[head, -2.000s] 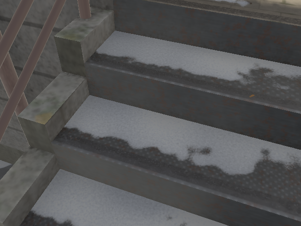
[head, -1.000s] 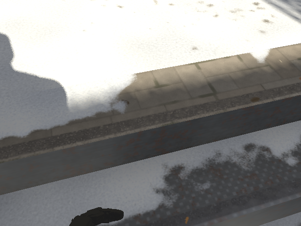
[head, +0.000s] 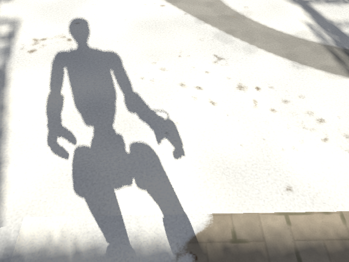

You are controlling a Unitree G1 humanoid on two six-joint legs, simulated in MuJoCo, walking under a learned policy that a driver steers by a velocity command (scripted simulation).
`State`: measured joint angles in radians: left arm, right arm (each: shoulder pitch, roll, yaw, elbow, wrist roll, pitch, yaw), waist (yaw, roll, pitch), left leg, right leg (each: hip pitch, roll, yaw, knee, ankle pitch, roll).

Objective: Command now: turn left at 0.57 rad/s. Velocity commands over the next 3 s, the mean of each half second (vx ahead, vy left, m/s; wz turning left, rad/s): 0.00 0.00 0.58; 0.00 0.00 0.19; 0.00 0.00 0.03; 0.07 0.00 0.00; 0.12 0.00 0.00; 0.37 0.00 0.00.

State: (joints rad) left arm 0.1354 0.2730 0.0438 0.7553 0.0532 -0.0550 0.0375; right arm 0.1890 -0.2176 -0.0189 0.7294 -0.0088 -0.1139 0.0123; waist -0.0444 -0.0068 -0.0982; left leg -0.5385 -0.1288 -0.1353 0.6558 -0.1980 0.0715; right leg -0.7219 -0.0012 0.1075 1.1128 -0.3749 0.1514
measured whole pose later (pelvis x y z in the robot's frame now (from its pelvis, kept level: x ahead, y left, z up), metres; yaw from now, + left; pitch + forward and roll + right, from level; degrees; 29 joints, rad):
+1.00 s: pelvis +0.10 +0.01 +0.00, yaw +21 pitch +3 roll +2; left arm 0.20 0.20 0.02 0.79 -0.01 -0.10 -0.06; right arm 0.01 -0.16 0.01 0.76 0.01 -0.10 0.08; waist 0.05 -0.02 -0.02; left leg -0.42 -0.05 0.05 0.70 -0.33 0.04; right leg -0.40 -0.08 0.00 0.75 -0.41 0.05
